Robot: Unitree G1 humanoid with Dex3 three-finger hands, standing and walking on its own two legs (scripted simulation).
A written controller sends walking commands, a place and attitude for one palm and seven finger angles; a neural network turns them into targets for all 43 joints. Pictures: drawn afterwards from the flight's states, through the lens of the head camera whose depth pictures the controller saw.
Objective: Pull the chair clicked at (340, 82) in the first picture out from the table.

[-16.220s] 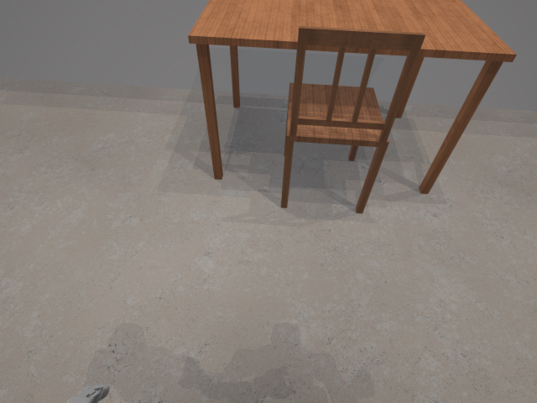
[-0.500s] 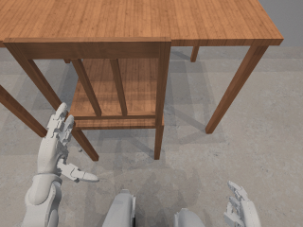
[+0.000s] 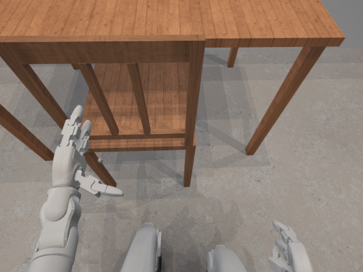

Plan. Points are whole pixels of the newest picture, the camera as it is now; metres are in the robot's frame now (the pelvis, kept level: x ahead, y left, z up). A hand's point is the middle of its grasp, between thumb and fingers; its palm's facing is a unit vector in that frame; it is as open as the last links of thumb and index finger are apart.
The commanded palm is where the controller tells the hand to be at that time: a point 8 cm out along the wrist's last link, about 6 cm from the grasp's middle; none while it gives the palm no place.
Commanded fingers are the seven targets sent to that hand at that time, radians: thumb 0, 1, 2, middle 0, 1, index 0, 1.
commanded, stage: aim the fingers beside a spindle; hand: left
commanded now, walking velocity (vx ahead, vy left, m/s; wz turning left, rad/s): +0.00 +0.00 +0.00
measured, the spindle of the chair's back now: (102, 104) +0.50 +0.24 +0.01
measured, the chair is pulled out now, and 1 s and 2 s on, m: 0.00 0.00 0.00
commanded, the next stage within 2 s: none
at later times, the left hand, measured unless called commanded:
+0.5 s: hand (111, 150) +0.37 +0.19 +0.01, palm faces +0.10 -0.99 -0.03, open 16.9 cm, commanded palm +0.34 +0.24 +0.02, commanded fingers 0.00 -0.50 0.30 -0.06 -0.08 -0.06 -0.08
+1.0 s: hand (101, 147) +0.37 +0.21 +0.03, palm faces +0.14 -0.99 -0.06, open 16.9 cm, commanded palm +0.34 +0.24 +0.02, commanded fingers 0.00 -0.50 0.30 -0.06 -0.08 -0.06 -0.08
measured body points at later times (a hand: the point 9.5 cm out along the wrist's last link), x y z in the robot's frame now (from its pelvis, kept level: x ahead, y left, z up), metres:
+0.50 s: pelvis +0.00 +0.00 -0.01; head +0.11 +0.00 +0.42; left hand +0.35 +0.24 +0.02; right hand +0.14 -0.25 -0.13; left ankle +0.09 +0.13 -0.62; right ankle -0.02 -0.12 -0.62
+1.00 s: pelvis +0.00 +0.00 -0.01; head +0.11 +0.00 +0.42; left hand +0.35 +0.26 +0.03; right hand +0.15 -0.25 -0.13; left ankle +0.09 +0.13 -0.62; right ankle -0.02 -0.12 -0.62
